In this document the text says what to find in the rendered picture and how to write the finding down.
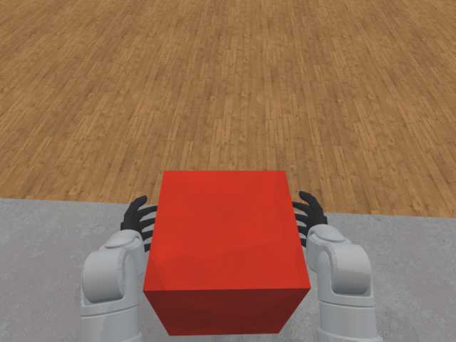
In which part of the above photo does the carton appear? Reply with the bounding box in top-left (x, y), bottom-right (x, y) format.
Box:
top-left (142, 171), bottom-right (311, 336)

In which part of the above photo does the right robot forearm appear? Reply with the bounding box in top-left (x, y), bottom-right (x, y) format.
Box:
top-left (306, 224), bottom-right (383, 342)

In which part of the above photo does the right robot hand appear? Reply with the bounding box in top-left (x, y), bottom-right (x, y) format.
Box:
top-left (292, 191), bottom-right (328, 247)

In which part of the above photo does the left robot forearm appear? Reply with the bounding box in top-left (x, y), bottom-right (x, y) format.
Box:
top-left (80, 229), bottom-right (146, 342)

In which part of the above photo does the left robot hand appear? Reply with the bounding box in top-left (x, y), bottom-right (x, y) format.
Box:
top-left (120, 195), bottom-right (157, 252)

